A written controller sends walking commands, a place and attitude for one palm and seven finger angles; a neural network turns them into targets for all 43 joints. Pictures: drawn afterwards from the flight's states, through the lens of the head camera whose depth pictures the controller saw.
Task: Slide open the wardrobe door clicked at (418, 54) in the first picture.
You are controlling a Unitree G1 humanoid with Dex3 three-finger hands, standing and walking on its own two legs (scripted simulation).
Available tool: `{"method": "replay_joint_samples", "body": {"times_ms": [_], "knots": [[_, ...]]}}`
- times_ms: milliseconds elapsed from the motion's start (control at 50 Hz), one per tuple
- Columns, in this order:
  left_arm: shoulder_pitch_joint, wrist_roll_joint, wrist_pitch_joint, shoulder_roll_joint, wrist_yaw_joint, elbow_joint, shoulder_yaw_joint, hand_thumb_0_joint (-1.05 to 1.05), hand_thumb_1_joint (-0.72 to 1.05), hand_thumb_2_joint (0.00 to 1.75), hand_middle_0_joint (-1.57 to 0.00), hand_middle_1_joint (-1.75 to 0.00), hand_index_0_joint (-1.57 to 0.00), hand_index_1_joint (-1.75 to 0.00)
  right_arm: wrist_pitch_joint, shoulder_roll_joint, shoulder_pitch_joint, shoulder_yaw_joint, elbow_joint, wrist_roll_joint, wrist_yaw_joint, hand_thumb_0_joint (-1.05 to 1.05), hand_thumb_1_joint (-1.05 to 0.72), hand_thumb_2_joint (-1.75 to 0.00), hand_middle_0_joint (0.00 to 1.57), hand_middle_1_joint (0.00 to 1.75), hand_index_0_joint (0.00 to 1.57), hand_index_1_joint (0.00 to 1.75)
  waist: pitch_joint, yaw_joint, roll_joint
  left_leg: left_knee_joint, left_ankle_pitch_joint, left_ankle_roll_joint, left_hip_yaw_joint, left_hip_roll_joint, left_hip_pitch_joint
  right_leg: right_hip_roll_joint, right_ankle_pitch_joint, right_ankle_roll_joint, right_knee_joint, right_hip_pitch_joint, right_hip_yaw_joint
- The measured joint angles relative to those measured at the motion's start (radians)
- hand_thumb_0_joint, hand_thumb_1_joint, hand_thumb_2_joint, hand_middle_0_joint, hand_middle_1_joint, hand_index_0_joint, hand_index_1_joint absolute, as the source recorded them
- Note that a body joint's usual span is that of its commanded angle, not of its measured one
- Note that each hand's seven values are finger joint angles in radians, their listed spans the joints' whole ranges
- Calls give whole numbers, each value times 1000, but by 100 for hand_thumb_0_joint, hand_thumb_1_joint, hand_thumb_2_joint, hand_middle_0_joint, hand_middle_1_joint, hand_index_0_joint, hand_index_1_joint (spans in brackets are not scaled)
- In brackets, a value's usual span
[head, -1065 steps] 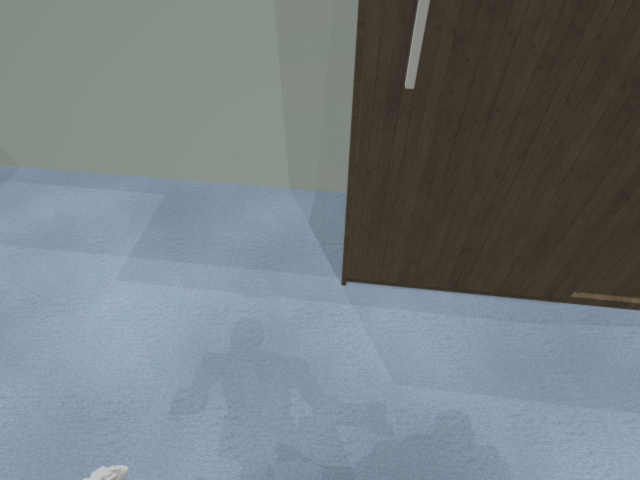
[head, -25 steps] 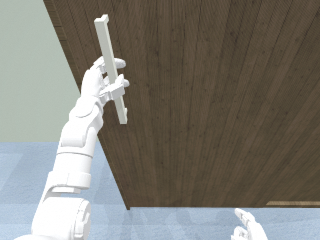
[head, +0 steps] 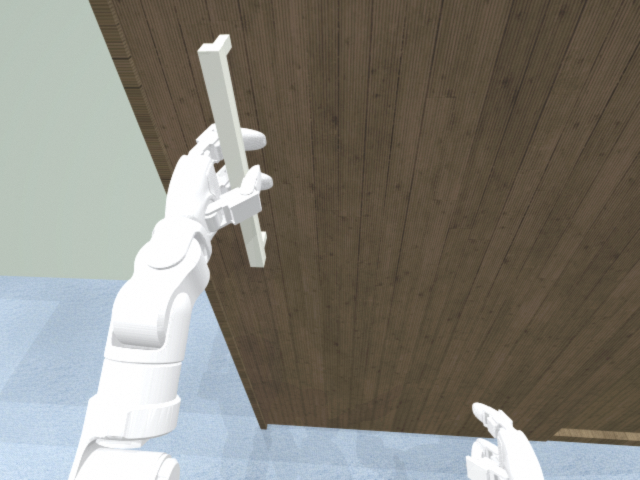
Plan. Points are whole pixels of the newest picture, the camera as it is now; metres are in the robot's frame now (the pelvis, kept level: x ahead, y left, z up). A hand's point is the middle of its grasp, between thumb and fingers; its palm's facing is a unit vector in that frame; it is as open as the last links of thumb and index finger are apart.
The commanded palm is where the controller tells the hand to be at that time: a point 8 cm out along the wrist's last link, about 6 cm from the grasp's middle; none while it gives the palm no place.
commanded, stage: tug the door sideways, standing still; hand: left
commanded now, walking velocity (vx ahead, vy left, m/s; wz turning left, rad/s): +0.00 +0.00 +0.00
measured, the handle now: (243, 170) +0.41 +0.13 +0.21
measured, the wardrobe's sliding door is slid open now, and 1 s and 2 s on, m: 0.00 0.03 0.32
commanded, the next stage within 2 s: step sideways, sliding the door along in 0.42 s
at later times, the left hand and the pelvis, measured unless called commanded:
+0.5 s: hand (265, 190) +0.36 +0.10 +0.22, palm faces +0.06 -1.00 -0.06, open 5.5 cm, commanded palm +0.34 +0.09 +0.22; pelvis -0.05 +0.01 +0.00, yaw +4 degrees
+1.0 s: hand (285, 199) +0.37 +0.08 +0.20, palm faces +0.17 -0.98 -0.06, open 5.9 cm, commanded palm +0.34 +0.06 +0.21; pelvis -0.05 -0.06 -0.02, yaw +5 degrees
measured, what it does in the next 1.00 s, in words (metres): shifts its weight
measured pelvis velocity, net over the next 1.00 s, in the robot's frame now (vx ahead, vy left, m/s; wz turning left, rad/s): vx -0.05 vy -0.06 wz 0.08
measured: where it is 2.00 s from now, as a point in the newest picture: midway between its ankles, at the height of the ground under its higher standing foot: outside the picture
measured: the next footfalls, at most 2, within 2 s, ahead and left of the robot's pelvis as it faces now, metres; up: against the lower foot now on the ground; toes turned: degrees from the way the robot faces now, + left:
right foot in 1.34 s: +0.13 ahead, -0.37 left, +0.00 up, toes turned +0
left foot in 1.48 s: +0.02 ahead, -0.07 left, +0.00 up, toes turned +16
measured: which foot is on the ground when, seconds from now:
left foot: down 0.00-1.00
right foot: down 0.00-1.00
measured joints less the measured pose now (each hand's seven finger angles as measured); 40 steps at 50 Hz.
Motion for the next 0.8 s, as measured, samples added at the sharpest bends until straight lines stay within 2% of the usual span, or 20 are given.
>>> {"method": "replay_joint_samples", "body": {"times_ms": [100, 220, 380, 540, 560, 620, 680, 740, 800], "knots": [[-90, 16, 7, -33, 21, 83, -39, 1, 76, 84, -40, -138, -35, -137, -6, 9, -28, 2, 23, -6, -4, 1, -91, -90, 19, 30, 20, 30, 5, 22, -3, 21, -5, 2, -31, -9, -21, -14, -10, 0, 22, -9, -29], [-168, 38, -24, -62, 46, 192, -64, 1, 76, 85, -44, -139, -38, -139, -11, 35, -40, 11, 23, -11, 4, 1, -91, -90, 19, 30, 20, 30, 8, 31, -6, 34, -13, 2, -52, -18, -38, -27, -17, 4, 43, -21, -47], [-286, 56, -77, -74, 80, 367, -86, 0, 78, 83, -44, -140, -35, -140, -15, 61, -21, 21, 37, -14, 17, 1, -91, -89, 20, 30, 20, 30, 25, 23, -16, 61, -6, 7, -62, -32, -70, -40, 3, 7, 66, -48, -46], [-392, 45, -158, -71, 114, 557, -99, 0, 80, 81, -42, -140, -31, -140, -36, 65, 36, 20, 78, -13, 22, 1, -91, -89, 20, 30, 20, 30, 37, 6, -29, 80, 13, 12, -51, -45, -101, -51, 31, 13, 69, -74, -32], [-394, 45, -192, -58, 102, 581, -96, 0, 79, 81, -42, -140, -31, -140, -37, 63, 38, 24, 84, -16, 17, 1, -91, -89, 20, 30, 20, 30, 34, -2, -30, 85, 14, 13, -46, -45, -110, -51, 33, 15, 74, -85, -27], [-363, 55, -359, 14, 76, 621, -89, -1, 76, 82, -43, -140, -32, -140, -42, 66, 40, 25, 85, -25, -14, 1, -90, -89, 20, 30, 20, 30, 40, -31, -38, 108, 6, 18, -15, -44, -135, -47, 12, 12, 128, -138, 6], [-319, 54, -461, 56, 82, 601, -77, -4, 74, 81, -47, -140, -30, -140, -55, 74, 64, 6, 82, -29, -46, 1, -90, -89, 20, 30, 20, 30, 65, -43, -40, 134, -10, 15, 0, -29, -140, -18, -89, -4, 286, -185, 29], [-293, 52, -512, 78, 82, 568, -63, -6, 75, 82, -49, -140, -29, -140, -62, 72, 91, -11, 97, -29, -54, 1, -90, -89, 20, 30, 20, 30, 103, -42, -26, 149, -20, -3, -13, 1, -131, 20, -174, -19, 362, -183, 23], [-292, 48, -531, 85, 86, 538, -50, -7, 75, 83, -51, -140, -28, -140, -66, 58, 117, -21, 103, -21, -48, 1, -91, -89, 20, 30, 20, 30, 140, -20, -4, 197, -47, -34, -34, 38, -138, 37, -135, -37, 263, -130, 4]]}}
